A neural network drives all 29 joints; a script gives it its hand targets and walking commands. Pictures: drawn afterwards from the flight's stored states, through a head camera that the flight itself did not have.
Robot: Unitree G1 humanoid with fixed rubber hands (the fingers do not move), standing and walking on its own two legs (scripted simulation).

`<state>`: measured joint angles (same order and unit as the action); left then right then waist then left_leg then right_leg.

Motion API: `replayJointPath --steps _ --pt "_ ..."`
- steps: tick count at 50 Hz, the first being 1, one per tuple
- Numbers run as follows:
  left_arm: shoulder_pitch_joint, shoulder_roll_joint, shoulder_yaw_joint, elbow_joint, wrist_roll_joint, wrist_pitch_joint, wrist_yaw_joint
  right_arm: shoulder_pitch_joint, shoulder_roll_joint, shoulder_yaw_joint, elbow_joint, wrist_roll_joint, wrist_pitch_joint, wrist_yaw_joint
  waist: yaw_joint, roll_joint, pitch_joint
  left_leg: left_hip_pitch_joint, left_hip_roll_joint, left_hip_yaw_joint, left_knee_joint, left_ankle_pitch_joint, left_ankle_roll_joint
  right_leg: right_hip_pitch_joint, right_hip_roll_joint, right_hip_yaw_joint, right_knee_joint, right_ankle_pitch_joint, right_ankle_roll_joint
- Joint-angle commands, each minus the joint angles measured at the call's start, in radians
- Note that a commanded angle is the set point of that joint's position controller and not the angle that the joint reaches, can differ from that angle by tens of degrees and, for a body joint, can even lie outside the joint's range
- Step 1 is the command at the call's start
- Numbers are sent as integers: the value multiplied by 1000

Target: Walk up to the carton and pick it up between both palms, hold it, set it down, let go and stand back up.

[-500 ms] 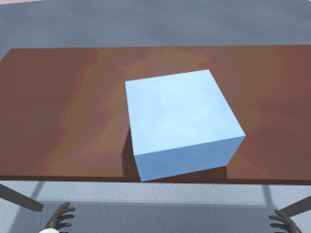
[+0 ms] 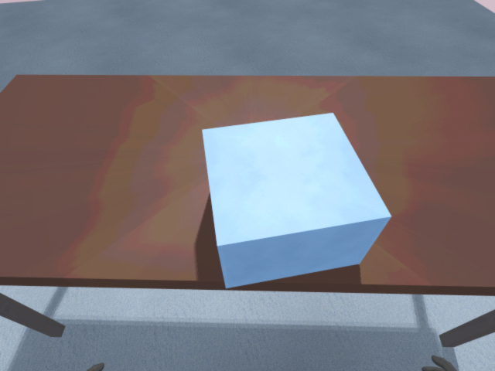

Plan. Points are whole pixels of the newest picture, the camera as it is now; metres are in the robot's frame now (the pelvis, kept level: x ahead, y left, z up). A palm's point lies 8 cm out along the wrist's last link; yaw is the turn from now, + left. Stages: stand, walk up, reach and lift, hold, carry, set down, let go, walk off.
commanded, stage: walk up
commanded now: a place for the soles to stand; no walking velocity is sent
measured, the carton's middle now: (281, 197) +0.41 -0.03 +0.01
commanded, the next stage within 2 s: reach and lift in 0.88 s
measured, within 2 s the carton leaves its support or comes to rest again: neither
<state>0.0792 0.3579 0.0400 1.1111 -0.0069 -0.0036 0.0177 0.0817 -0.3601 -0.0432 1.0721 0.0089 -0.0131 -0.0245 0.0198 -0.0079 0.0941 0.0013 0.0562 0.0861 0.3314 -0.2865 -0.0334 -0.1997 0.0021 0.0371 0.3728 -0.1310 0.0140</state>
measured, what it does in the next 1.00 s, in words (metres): stands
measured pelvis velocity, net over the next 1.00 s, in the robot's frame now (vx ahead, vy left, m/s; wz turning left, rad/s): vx -0.01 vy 0.00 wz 0.02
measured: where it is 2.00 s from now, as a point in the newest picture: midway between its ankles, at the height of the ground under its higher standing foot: outside the picture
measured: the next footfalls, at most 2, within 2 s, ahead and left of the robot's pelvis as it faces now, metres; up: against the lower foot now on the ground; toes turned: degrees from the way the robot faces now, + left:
none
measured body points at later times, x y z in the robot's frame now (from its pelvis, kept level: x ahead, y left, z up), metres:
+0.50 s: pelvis +0.01 +0.00 +0.00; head +0.03 +0.00 +0.45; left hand +0.11 +0.30 -0.13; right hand +0.08 -0.33 -0.12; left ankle -0.07 +0.13 -0.74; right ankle +0.05 -0.13 -0.74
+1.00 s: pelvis -0.01 +0.00 -0.02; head +0.05 +0.00 +0.42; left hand +0.17 +0.29 -0.13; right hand +0.11 -0.32 -0.13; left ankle -0.07 +0.13 -0.74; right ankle +0.05 -0.13 -0.74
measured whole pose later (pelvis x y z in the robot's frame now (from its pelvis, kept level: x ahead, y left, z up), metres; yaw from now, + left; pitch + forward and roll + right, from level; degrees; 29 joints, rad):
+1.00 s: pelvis -0.01 +0.00 -0.02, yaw +1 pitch -2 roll -1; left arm -0.02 0.36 0.06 0.69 0.07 0.38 0.01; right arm 0.08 -0.37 -0.12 0.95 -0.04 -0.10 0.05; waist -0.04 0.01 0.16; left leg -0.17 0.09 0.05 0.66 -0.42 -0.05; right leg -0.34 0.02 0.00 0.63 -0.24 0.01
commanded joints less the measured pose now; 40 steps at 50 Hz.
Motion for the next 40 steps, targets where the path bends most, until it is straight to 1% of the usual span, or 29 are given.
replayJointPath --steps 1,2,3,4,5,6,7,11,22,29,40 --pt "-22 193 33 -41 2 -10 3 -7 -196 -36 -43 -1 -12 -4 -7 14 -107 -45 112 -74 -75 169 61 66 -124 77 -30 261 -54" --pt "-21 193 33 -41 2 -10 3 -6 -195 -36 -44 -1 -13 -4 -7 15 -104 -47 113 -74 -78 158 61 65 -124 78 -32 253 -53" --pt "-5 185 38 -51 15 -9 -1 24 -196 -45 -53 -15 -18 -4 -15 15 -125 -34 105 -62 -85 33 72 66 -108 63 -21 137 -59" --pt "-15 181 39 -55 17 -7 -4 21 -194 -44 -56 -21 -21 -3 -14 22 -93 -58 112 -71 -104 -30 79 44 -100 62 -20 78 -59" --pt "-20 177 39 -61 16 -5 -7 14 -195 -46 -63 -24 -23 -1 -11 30 -57 -85 121 -80 -120 -71 83 26 -94 60 -20 39 -57" --pt "-18 175 40 -65 15 -4 -9 9 -197 -47 -70 -24 -25 0 -7 34 -33 -102 127 -83 -128 -84 85 17 -93 62 -23 30 -56" --pt "-14 176 40 -68 13 -4 -11 8 -198 -49 -77 -24 -26 1 -5 36 -19 -112 127 -80 -129 -80 84 17 -94 66 -26 40 -57" --pt "-1 190 41 -74 12 -12 -11 41 -197 -48 -87 -20 -30 2 -8 0 -44 -80 106 -59 -100 14 71 42 -110 98 -26 156 -68" --pt "20 192 40 -97 10 -9 1 99 -204 -51 -110 -22 -21 -4 -12 0 -92 -21 106 -35 -44 165 61 51 -105 109 16 305 -80" --pt "17 195 38 -112 11 -3 4 114 -207 -55 -129 -24 -13 -4 -13 8 -99 -10 108 -25 -14 191 59 42 -97 115 41 331 -88" --pt "4 200 36 -128 11 5 1 129 -211 -63 -161 -25 -6 -2 -15 13 -89 0 111 -14 5 180 63 12 -81 126 61 320 -93"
